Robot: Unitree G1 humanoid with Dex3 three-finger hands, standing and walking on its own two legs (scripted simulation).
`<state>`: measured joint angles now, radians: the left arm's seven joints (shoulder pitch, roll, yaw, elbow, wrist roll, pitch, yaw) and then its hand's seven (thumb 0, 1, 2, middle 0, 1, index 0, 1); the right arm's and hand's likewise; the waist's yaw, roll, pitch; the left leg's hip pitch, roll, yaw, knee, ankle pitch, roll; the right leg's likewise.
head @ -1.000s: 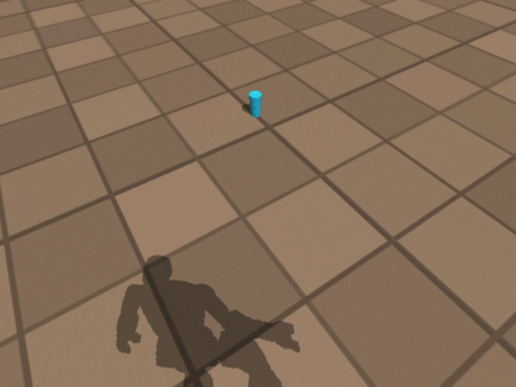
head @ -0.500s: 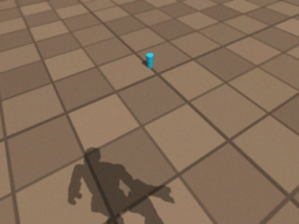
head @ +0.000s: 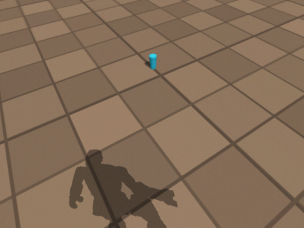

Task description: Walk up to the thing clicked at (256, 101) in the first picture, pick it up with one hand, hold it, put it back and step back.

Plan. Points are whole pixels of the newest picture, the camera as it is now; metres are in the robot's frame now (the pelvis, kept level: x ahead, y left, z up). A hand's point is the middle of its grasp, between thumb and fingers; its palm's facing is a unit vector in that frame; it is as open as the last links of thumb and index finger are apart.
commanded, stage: stand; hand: left
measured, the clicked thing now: (153, 61) +1.79 +0.03 -0.71
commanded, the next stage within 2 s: walk up in 0.12 s
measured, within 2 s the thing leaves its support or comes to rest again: neither
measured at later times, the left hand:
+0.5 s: hand (86, 212) +0.19 +0.22 -0.14, palm faces -0.06 -0.89 -0.45, open 7.4 cm
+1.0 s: hand (106, 161) +0.37 +0.20 -0.17, palm faces -0.07 -0.93 -0.35, open 7.4 cm
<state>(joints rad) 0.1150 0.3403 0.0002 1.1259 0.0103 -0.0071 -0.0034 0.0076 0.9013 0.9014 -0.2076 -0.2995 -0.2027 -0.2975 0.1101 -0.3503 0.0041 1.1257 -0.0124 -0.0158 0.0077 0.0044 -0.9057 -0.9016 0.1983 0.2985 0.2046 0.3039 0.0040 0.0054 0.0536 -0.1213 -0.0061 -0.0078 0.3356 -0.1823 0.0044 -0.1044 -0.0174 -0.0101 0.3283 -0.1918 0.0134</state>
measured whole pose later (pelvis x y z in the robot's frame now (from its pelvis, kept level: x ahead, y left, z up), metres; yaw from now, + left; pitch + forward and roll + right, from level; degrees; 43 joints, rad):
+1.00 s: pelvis +0.33 -0.07 -0.02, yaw -3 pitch -2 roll +0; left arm 0.31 0.43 0.04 0.95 -0.01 -0.05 -0.04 0.01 0.90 0.90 -0.21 -0.30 -0.20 -0.30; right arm 0.18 -0.39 -0.08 0.87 -0.02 -0.08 0.08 0.00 -0.91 -0.90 0.20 0.30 0.21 0.30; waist 0.02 -0.04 0.08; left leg -0.34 0.06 0.10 0.60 -0.22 0.02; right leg -0.28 -0.01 0.04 1.11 -0.43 -0.05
